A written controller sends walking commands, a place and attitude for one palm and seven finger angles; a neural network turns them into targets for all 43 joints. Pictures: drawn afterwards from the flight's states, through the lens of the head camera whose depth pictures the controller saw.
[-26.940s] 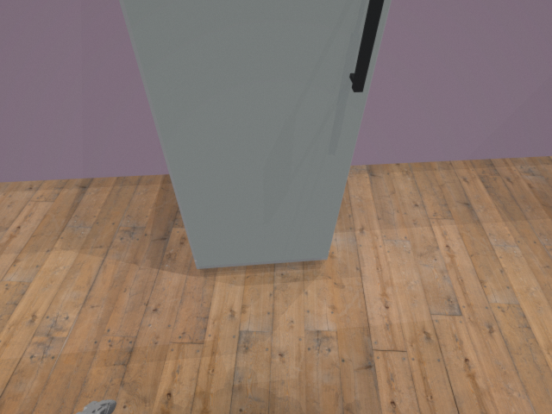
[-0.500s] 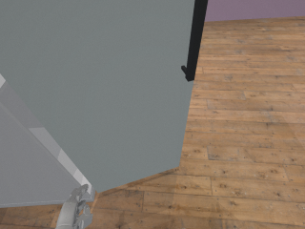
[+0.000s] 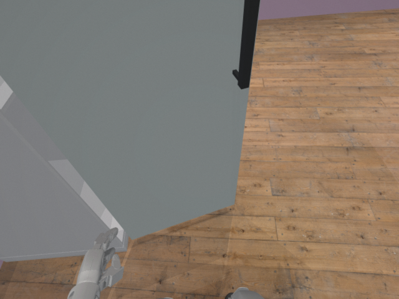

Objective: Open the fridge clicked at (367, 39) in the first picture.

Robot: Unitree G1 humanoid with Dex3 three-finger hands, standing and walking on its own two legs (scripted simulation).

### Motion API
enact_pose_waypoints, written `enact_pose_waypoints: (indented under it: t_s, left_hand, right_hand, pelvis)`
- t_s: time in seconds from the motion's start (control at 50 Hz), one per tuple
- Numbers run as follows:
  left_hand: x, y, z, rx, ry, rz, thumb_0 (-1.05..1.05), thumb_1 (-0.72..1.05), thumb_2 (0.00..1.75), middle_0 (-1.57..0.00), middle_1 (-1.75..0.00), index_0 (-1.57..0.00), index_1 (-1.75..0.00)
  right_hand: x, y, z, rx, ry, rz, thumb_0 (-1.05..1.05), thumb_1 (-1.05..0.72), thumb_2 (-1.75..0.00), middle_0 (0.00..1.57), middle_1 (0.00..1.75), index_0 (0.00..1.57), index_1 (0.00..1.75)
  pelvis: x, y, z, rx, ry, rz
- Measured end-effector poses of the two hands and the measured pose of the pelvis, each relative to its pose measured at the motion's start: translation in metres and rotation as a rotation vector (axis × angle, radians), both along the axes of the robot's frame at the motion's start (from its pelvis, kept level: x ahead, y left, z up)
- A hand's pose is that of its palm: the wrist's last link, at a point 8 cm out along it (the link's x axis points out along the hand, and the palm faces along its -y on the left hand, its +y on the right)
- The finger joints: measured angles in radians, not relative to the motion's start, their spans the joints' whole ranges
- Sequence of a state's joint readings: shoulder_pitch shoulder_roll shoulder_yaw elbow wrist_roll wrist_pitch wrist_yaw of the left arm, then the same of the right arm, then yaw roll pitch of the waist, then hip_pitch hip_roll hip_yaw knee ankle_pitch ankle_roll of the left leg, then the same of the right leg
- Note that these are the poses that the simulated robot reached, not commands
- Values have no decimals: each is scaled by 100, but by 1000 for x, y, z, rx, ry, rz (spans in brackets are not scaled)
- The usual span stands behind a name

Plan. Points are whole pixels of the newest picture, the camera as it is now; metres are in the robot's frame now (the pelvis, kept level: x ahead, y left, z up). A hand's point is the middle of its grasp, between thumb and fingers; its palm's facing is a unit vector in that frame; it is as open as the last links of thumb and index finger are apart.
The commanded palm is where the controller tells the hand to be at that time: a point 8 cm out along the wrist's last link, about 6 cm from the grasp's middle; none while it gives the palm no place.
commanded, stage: step back with the hand held close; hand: right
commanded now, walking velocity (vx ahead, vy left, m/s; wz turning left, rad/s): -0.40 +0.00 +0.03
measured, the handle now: (244, 27) +0.59 -0.08 +0.24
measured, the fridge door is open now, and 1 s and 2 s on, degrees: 75 75 75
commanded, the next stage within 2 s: stop stepping back and stand still in 0.52 s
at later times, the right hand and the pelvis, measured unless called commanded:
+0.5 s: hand out of the picture +0.14 -0.27 +0.19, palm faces +0.40 +0.81 -0.44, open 7.4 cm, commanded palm +0.08 -0.30 +0.19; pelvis -0.07 -0.01 +0.02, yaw +2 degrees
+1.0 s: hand out of the picture +0.05 -0.27 +0.18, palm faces +0.35 +0.81 -0.47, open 7.4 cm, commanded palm -0.01 -0.31 +0.19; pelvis -0.16 -0.02 +0.02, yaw +3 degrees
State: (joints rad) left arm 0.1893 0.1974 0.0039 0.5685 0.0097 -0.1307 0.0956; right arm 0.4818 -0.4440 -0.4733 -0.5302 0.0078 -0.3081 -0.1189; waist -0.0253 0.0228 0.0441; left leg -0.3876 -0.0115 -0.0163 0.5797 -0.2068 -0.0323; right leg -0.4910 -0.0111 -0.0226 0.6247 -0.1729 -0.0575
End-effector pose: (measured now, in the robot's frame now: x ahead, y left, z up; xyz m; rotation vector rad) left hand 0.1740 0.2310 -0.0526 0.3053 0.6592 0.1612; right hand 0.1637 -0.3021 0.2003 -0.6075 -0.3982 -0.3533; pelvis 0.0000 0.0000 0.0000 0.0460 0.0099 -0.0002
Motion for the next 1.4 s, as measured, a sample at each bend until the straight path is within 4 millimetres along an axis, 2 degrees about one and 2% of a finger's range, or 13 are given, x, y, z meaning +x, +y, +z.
enact_pose_waypoints:
  t_s: [0.18,0.28,0.34,0.44,0.52,0.64,0.82,0.96,1.04,1.12,1.22,1.32,1.4]
  left_hand:
    - [-21,4,-10,-19,49,-15,2,90,90,-21,-30,-20,-30]
    - [-33,-3,-3,10,96,-23,2,90,90,-21,-30,-20,-30]
    - [-38,-8,-3,14,61,-6,2,90,90,-21,-30,-20,-30]
    - [-55,-22,9,-48,-1,-3,2,90,90,-21,-30,-20,-30]
    - [-75,-23,11,-74,-20,-14,1,90,90,-21,-30,-20,-30]
    - [-111,-7,4,-59,31,35,1,90,90,-21,-30,-21,-30]
    - [-188,16,15,20,32,185,2,90,90,-21,-30,-20,-30]
    - [-226,11,9,14,67,145,2,90,90,-20,-30,-20,-30]
    - [-232,7,-4,-9,94,127,2,90,90,-21,-30,-20,-30]
    - [-229,-1,-11,-16,91,130,2,90,90,-21,-30,-20,-30]
    - [-218,-20,-3,-38,41,113,2,90,90,-21,-30,-20,-30]
    - [-204,-35,5,-82,-8,64,2,90,90,-21,-30,-20,-30]
    - [-195,-34,3,-96,5,44,2,90,90,-21,-30,-20,-30]
  right_hand:
    - [-31,3,-3,25,3,-42,2,-89,-90,21,30,21,30]
    - [-39,-1,-2,63,-2,-28,2,-89,-90,21,30,21,30]
    - [-40,-10,-2,31,-13,-7,2,-89,-90,21,30,21,30]
    - [-54,-16,3,60,37,-14,2,-89,-90,21,30,21,30]
    - [-70,1,8,71,55,25,2,-89,-90,21,30,21,30]
    - [-84,19,8,47,60,87,2,-89,-90,21,30,21,30]
    - [-105,0,-14,89,147,98,2,-89,-90,21,30,22,30]
    - [-144,-10,-6,66,135,28,2,-89,-90,21,30,21,30]
    - [-161,-8,-5,95,109,20,2,-89,-90,21,30,21,30]
    - [-160,-16,-14,150,77,1,2,-89,-90,21,30,21,30]
    - [-147,-25,-17,165,84,-7,2,-89,-90,21,30,21,30]
    - [-143,-16,-3,88,99,30,2,-89,-90,21,30,21,30]
    - [-147,-10,1,60,124,44,2,-89,-90,21,30,21,30]
  pelvis:
    - [-16,9,-1,-9,2,-45]
    - [-25,-2,7,-41,23,-30]
    - [-40,-8,2,-28,22,-48]
    - [-60,-8,13,6,25,-2]
    - [-75,-6,16,13,37,36]
    - [-107,1,15,-21,49,85]
    - [-136,-17,15,-29,14,86]
    - [-155,-15,19,-34,15,56]
    - [-163,-18,16,-12,-4,61]
    - [-162,-26,11,-1,-18,60]
    - [-165,-31,14,-36,-29,76]
    - [-166,-28,19,-48,-7,70]
    - [-163,-26,20,-30,11,66]
